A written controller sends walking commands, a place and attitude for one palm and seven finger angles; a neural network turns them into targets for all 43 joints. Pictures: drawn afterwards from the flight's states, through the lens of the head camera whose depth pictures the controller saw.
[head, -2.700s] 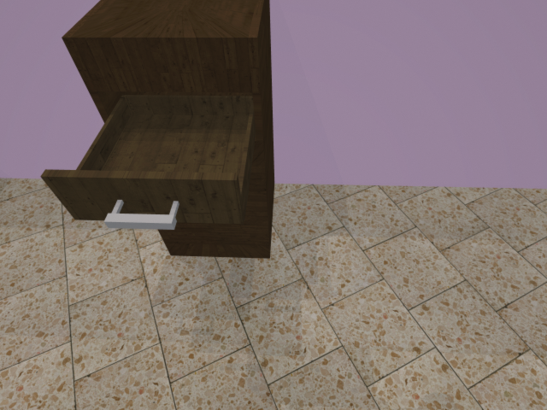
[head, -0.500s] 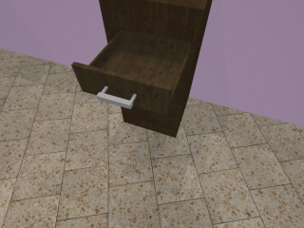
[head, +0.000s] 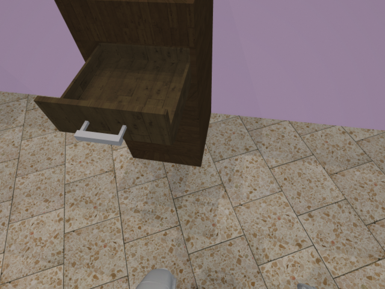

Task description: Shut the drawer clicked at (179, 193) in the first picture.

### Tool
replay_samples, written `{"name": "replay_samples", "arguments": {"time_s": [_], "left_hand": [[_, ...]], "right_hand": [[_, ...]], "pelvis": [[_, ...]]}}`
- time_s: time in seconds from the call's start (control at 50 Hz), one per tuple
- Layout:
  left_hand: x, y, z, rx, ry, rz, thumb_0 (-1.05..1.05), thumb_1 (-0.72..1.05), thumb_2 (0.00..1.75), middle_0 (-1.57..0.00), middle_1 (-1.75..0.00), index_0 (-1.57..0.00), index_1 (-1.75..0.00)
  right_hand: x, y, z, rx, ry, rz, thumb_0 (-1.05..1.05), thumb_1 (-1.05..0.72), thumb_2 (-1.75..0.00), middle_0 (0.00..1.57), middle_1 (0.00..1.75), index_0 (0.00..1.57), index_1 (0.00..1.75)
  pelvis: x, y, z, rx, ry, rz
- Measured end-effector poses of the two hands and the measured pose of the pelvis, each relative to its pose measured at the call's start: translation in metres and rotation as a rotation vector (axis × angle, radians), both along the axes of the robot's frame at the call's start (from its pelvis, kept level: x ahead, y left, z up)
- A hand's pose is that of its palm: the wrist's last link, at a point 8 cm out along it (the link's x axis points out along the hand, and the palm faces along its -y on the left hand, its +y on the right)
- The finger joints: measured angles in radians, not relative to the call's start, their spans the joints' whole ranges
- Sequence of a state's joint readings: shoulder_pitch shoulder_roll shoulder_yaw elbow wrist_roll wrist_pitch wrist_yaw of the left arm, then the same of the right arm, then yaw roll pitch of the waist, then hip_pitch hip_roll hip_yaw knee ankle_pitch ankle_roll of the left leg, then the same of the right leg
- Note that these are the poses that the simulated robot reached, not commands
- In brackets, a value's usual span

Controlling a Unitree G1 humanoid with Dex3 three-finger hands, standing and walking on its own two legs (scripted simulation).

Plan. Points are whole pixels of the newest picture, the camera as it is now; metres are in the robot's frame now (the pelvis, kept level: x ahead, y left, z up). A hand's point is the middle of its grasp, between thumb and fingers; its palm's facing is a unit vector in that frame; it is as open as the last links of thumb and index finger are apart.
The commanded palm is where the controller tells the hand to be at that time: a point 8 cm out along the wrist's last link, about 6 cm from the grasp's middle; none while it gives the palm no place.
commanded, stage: take the last steps up to it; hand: left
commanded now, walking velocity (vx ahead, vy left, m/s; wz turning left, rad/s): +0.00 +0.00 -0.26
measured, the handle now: (101, 132) +0.50 +0.32 -0.05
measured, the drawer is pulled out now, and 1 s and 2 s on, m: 0.30 0.30 0.30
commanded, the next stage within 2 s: come to a stop and stand still in 0.52 s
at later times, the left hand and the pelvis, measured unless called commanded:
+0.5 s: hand (100, 286) +0.13 +0.25 -0.17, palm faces -0.02 -0.98 -0.22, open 7.4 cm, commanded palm none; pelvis +0.07 +0.06 +0.00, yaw -2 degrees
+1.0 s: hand (114, 254) +0.20 +0.24 -0.19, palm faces +0.04 -0.97 -0.24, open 7.3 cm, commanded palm none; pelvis +0.14 +0.05 -0.02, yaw -1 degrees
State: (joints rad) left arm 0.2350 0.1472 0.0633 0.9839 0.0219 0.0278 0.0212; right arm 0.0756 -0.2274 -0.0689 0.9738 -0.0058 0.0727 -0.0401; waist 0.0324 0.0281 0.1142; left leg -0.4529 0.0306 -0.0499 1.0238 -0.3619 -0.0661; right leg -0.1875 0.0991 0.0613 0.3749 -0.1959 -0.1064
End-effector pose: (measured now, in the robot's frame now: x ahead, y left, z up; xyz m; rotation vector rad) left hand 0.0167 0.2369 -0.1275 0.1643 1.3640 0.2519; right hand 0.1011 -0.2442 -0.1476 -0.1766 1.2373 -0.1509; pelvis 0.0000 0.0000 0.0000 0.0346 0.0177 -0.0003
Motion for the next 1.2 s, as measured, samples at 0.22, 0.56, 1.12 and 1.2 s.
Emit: {"name": "replay_samples", "arguments": {"time_s": [0.22,0.56,1.12,1.2], "left_hand": [[0.016,0.015,-0.014,-0.059,-0.010,-0.035,0.00,0.90,0.89,-0.20,-0.30,-0.21,-0.30],[0.139,0.054,-0.011,-0.032,-0.086,-0.154,0.01,0.91,0.89,-0.20,-0.30,-0.20,-0.30],[0.147,0.045,-0.013,0.028,-0.003,-0.062,0.00,0.91,0.89,-0.20,-0.30,-0.20,-0.30],[0.131,0.039,-0.002,0.051,-0.027,-0.079,0.00,0.90,0.89,-0.20,-0.30,-0.20,-0.30]], "right_hand": [[-0.007,0.027,0.012,-0.007,-0.001,-0.017,0.00,-0.91,-0.90,0.20,0.30,0.20,0.30],[-0.094,0.092,-0.002,0.073,0.302,-0.124,0.00,-0.91,-0.90,0.20,0.30,0.20,0.30],[0.107,0.044,-0.018,0.037,0.015,-0.035,0.00,-0.92,-0.90,0.20,0.30,0.20,0.30],[0.126,0.036,-0.004,0.044,-0.090,-0.039,0.00,-0.91,-0.90,0.20,0.30,0.20,0.30]], "pelvis": [[0.016,0.023,0.000,-0.027,0.002,-0.032],[0.082,0.053,-0.006,-0.023,-0.014,-0.054],[0.132,0.033,-0.014,-0.013,-0.030,-0.018],[0.130,0.033,-0.009,0.006,-0.021,-0.061]]}}
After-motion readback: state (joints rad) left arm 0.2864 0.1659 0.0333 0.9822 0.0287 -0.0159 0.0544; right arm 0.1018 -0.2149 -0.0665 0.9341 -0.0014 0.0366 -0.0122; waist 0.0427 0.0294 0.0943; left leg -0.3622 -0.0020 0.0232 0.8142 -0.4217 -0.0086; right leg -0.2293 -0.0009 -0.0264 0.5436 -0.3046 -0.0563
